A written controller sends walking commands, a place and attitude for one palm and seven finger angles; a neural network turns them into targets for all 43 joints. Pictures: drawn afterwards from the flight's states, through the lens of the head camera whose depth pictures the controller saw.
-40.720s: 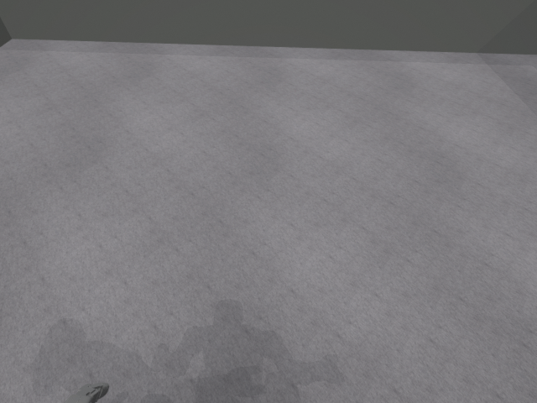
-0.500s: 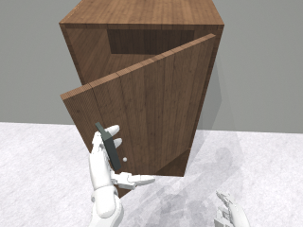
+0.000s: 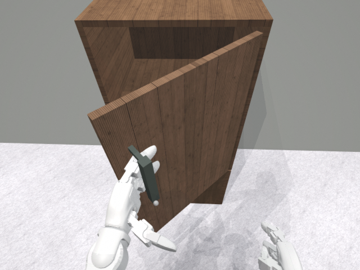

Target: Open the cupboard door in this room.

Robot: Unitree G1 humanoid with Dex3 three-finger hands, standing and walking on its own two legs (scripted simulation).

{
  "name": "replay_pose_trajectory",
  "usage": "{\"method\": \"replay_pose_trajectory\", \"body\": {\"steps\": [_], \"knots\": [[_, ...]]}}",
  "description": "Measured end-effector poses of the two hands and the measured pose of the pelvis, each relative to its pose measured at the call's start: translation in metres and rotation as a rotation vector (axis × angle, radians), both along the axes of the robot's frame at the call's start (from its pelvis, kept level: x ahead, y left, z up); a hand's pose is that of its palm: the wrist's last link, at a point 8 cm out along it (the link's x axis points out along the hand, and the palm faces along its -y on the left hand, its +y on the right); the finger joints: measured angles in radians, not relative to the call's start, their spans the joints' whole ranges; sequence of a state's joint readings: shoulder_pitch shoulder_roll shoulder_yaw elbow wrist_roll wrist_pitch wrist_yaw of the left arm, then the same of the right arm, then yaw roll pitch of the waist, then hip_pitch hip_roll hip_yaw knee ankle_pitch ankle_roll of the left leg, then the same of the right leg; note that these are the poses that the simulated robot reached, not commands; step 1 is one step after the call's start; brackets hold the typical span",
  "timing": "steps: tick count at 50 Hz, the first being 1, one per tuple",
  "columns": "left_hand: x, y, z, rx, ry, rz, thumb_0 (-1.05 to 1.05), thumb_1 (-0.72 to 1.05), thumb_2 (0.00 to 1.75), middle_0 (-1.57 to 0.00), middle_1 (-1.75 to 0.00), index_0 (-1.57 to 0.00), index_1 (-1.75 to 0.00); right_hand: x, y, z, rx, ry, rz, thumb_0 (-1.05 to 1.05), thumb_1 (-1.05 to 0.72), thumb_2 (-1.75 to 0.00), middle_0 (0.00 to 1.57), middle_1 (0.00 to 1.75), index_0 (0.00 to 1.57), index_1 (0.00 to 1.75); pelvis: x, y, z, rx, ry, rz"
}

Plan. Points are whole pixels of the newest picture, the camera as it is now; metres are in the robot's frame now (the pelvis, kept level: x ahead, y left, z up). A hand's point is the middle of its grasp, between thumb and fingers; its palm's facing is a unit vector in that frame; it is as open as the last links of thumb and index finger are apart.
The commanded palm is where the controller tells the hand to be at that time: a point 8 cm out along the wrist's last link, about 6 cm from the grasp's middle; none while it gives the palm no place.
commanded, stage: slide the hand sideways off the handle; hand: left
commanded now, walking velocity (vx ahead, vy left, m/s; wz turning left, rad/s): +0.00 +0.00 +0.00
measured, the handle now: (144, 175) +0.29 +0.10 +0.08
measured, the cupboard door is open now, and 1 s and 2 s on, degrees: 44 41 41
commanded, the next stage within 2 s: draw the hand back to the body in 0.90 s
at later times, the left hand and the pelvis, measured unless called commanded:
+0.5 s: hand (127, 221) +0.20 +0.11 +0.08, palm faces +0.00 -1.00 -0.04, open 16.2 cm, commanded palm +0.17 +0.18 +0.08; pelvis +0.01 -0.01 -0.01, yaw +0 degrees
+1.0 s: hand (102, 236) +0.17 +0.15 +0.08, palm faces -0.02 -1.00 -0.02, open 16.3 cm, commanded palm +0.14 +0.21 +0.08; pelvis +0.01 +0.00 -0.02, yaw +1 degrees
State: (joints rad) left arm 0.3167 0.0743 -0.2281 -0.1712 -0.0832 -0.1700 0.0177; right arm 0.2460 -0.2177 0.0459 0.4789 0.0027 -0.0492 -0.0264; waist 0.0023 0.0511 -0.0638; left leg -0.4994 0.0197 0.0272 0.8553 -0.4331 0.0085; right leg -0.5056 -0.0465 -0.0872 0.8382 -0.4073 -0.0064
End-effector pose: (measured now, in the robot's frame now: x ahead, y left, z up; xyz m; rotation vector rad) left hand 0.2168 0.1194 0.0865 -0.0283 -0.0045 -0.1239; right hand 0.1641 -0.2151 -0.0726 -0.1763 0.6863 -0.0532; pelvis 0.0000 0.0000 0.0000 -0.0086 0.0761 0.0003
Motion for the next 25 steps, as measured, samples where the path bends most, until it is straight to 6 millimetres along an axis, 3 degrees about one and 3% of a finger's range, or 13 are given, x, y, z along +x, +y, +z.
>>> {"method": "replay_pose_trajectory", "body": {"steps": [8,25], "knots": [[-0.005,0.001,-0.001,0.030,-0.008,0.047,-0.01,-0.50,0.30,-0.22,-0.35,-0.22,-0.34,-0.005,0.001,0.006,0.010,-0.022,0.003,0.02,-0.90,-0.90,0.20,0.30,0.20,0.30,0.000,-0.002,-0.001,0.008,0.008,-0.018],[-0.039,0.047,-0.004,0.070,0.013,0.122,-0.01,-0.50,0.30,-0.20,-0.32,-0.19,-0.32,0.011,-0.019,0.002,-0.028,-0.050,0.010,0.02,-0.90,-0.90,0.20,0.30,0.20,0.30,0.006,-0.013,-0.008,-0.002,0.040,0.002]]}}
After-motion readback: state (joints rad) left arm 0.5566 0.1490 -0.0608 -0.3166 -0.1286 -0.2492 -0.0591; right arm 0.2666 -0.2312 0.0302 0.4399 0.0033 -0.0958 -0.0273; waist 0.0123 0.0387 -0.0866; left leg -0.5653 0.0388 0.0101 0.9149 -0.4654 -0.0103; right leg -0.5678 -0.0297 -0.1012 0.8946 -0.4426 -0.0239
